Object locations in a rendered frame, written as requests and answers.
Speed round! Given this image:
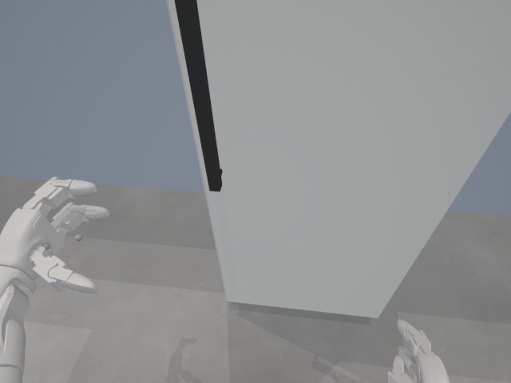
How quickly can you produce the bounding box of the handle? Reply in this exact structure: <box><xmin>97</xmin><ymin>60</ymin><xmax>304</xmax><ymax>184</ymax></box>
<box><xmin>175</xmin><ymin>0</ymin><xmax>222</xmax><ymax>192</ymax></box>

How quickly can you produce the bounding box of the robot left hand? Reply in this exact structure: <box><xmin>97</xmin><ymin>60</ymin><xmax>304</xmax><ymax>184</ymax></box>
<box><xmin>0</xmin><ymin>177</ymin><xmax>109</xmax><ymax>294</ymax></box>

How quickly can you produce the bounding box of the fridge door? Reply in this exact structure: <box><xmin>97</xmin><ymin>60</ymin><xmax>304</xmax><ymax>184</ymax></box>
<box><xmin>168</xmin><ymin>0</ymin><xmax>511</xmax><ymax>318</ymax></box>

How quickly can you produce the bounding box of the robot right hand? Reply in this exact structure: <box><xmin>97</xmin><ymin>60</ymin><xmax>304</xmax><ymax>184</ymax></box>
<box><xmin>387</xmin><ymin>319</ymin><xmax>450</xmax><ymax>383</ymax></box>

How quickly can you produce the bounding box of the left robot forearm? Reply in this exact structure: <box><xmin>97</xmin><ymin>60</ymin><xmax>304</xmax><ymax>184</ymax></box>
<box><xmin>0</xmin><ymin>265</ymin><xmax>37</xmax><ymax>383</ymax></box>

